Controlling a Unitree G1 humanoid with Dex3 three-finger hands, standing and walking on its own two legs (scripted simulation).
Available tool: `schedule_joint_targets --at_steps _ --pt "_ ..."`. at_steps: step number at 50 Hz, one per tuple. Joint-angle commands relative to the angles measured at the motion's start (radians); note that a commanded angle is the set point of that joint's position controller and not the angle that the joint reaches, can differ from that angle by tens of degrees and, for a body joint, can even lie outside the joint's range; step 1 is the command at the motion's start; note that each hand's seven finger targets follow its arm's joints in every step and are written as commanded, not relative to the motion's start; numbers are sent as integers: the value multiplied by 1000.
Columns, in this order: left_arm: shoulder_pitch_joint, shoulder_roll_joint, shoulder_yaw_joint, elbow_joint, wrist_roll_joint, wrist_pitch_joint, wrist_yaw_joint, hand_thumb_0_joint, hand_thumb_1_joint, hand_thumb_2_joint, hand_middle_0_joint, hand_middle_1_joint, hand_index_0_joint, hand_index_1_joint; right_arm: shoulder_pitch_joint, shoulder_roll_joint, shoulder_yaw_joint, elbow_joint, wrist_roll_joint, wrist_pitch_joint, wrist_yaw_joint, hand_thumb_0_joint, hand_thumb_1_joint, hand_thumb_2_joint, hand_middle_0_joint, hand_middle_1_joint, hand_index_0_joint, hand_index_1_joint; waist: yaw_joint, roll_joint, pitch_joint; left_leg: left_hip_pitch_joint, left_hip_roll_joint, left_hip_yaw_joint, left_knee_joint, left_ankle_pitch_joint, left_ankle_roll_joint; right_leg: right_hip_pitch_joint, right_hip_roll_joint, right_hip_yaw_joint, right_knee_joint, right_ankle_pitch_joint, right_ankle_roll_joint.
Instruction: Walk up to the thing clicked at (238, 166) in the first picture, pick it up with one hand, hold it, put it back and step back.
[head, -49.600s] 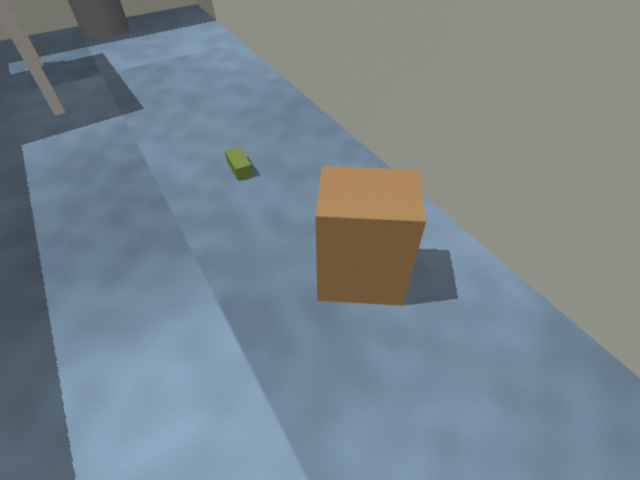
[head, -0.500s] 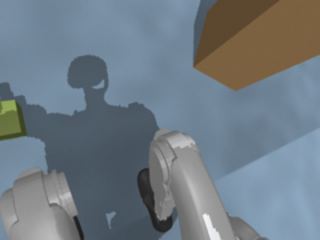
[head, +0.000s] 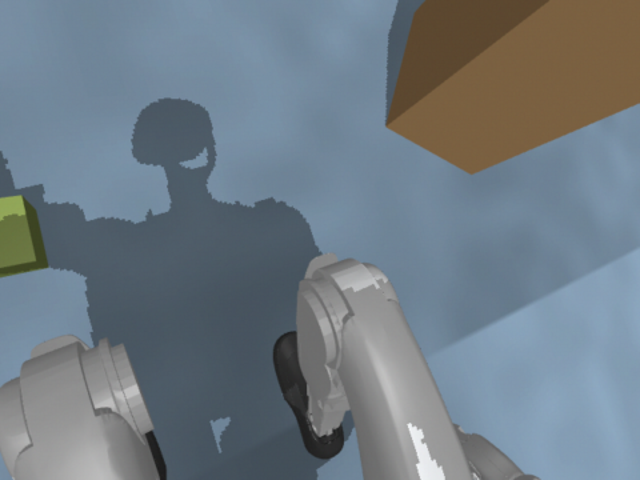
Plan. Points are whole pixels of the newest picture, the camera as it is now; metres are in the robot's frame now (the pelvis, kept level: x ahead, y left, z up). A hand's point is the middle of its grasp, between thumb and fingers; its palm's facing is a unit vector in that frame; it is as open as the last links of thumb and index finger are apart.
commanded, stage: withdraw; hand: left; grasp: from above
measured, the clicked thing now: out of the picture +0.44 +0.30 -0.26
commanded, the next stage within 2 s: home in 0.88 s
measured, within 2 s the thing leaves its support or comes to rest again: neither
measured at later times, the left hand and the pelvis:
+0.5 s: hand out of the picture +0.45 +0.33 -0.08, palm faces -0.35 -0.07 -0.93, open 14.1 cm; pelvis +0.00 +0.00 +0.05, yaw +5 degrees
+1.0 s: hand out of the picture +0.41 +0.31 -0.11, palm faces -0.51 -0.08 -0.85, open 13.8 cm; pelvis -0.02 +0.00 +0.05, yaw +6 degrees
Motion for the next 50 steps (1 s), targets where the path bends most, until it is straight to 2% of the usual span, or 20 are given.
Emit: schedule_joint_targets --at_steps 1,3,4,7,11,13,14,15,17,19,21,23,25,27,29,32,39,42,48,50 --pt "-233 215 10 -119 -8 -4 42 0 -513 979 -67 -1040 -83 -1024 186 -305 -98 -1 11 8 -10 0 -907 -901 201 301 201 301 -14 465 -695 497 6 119 -276 261 25 384 47 -118 -198 270 -86" --pt "-253 200 8 -121 -12 -2 50 0 -500 972 -67 -1038 -85 -1018 183 -304 -100 -3 8 4 -7 0 -905 -900 201 301 201 301 -24 466 -670 481 5 116 -278 235 24 349 45 -125 -193 247 -88" --pt "-254 229 32 -180 -11 1 59 0 -505 976 -67 -1036 -83 -1018 188 -303 -110 3 11 6 -8 0 -904 -900 201 301 201 301 5 502 -728 516 5 121 -290 258 22 374 47 -120 -199 266 -88" --pt "-281 188 18 -245 -21 28 79 0 -512 979 -67 -1031 -81 -1016 185 -287 -119 1 22 -5 4 0 -907 -901 201 301 201 301 14 551 -759 543 5 129 -295 263 18 334 44 -117 -191 274 -92" --pt "-248 174 83 -370 -72 112 102 0 -514 981 -66 -1021 -76 -1009 203 -277 -169 3 54 5 21 0 -901 -900 201 300 201 300 80 613 -891 613 3 149 -339 328 10 340 35 -100 -206 324 -97" --pt "-241 94 37 -333 -92 169 83 0 -510 981 -66 -1017 -76 -1005 201 -261 -189 14 76 15 35 0 -901 -900 201 300 201 300 81 596 -841 586 2 161 -367 306 12 299 32 -88 -215 307 -102" --pt "-285 83 28 -364 -108 192 64 0 -513 984 -69 -1015 -77 -1005 210 -261 -199 20 87 20 37 0 -902 -901 201 300 200 300 73 559 -846 572 2 163 -367 286 22 290 33 -83 -236 292 -98" --pt "-292 91 38 -417 -130 213 47 0 -521 993 -67 -1015 -72 -1009 221 -263 -212 20 103 29 33 0 -901 -901 201 300 200 300 96 562 -899 583 -1 167 -383 288 25 309 30 -73 -254 287 -100" --pt "-276 36 2 -443 -170 255 -7 0 -528 998 -67 -1014 -70 -1011 237 -251 -233 34 130 46 28 0 -903 -902 200 300 200 300 112 536 -942 605 -4 176 -417 291 29 345 26 -55 -282 289 -102" --pt "-307 -26 -40 -469 -208 286 -78 0 -530 1007 -73 -1012 -71 -1014 256 -241 -253 38 153 69 17 0 -903 -903 200 300 200 300 92 477 -930 603 -7 173 -455 259 34 362 26 -46 -323 262 -102" --pt "-325 -20 -60 -517 -232 296 -161 0 -548 1020 -83 -1008 -73 -1019 261 -233 -270 33 173 95 0 0 -910 -907 200 301 200 301 102 452 -922 597 -12 178 -492 220 38 398 23 -25 -367 220 -107" --pt "-317 -44 -87 -525 -242 293 -242 0 -549 1021 -89 -998 -75 -1014 270 -215 -278 23 189 119 -20 0 -913 -908 200 301 200 301 101 386 -937 578 -17 191 -502 219 43 461 22 -9 -402 209 -105" --pt "-286 -89 -119 -479 -258 280 -318 0 -532 1012 -98 -993 -86 -1006 274 -203 -273 6 202 137 -42 0 -911 -907 200 301 200 301 83 265 -849 504 -21 192 -507 197 57 484 20 1 -448 187 -98" --pt "-257 -85 -135 -480 -262 260 -382 0 -514 1003 -107 -989 -97 -1001 262 -200 -264 -15 211 152 -70 0 -908 -905 200 300 200 300 94 206 -784 461 -28 198 -527 166 61 504 15 14 -485 141 -100" --pt "-186 -70 -135 -433 -259 242 -426 0 -514 1008 -102 -994 -92 -1005 252 -213 -255 -36 214 164 -99 0 -904 -904 200 300 200 300 104 148 -697 438 -34 198 -541 148 60 503 7 15 -519 101 -107" --pt "-234 -22 -118 -495 -261 197 -452 0 -477 983 -137 -961 -126 -973 236 -199 -240 -62 213 177 -132 0 -904 -903 200 300 200 300 124 185 -714 482 -37 210 -564 161 53 522 1 26 -527 99 -108" --pt "-314 -5 -117 -439 -196 101 -356 0 -486 976 -130 -951 -121 -960 238 -186 -210 -40 196 173 -156 0 -906 -903 200 300 200 300 117 267 -761 524 -29 208 -557 162 50 458 2 23 -479 123 -104" --pt "-366 -40 -141 -383 -163 76 -298 0 -480 970 -124 -958 -121 -961 245 -196 -198 -27 180 163 -150 0 -905 -901 200 300 200 300 83 310 -746 531 -30 199 -540 161 45 395 1 5 -446 129 -106" --pt "-438 6 -112 -255 -100 52 -176 0 -471 956 -114 -978 -123 -969 268 -216 -185 -3 140 133 -137 0 -904 -897 200 300 200 300 47 366 -770 571 -29 179 -491 170 34 333 -3 -27 -377 137 -102" --pt "-474 65 -76 -246 -80 50 -134 0 -311 1006 -271 -818 -241 -809 270 -227 -182 -4 126 119 -135 0 -881 -893 199 299 198 299 46 398 -785 582 -28 174 -481 152 32 310 -3 -34 -356 121 -104"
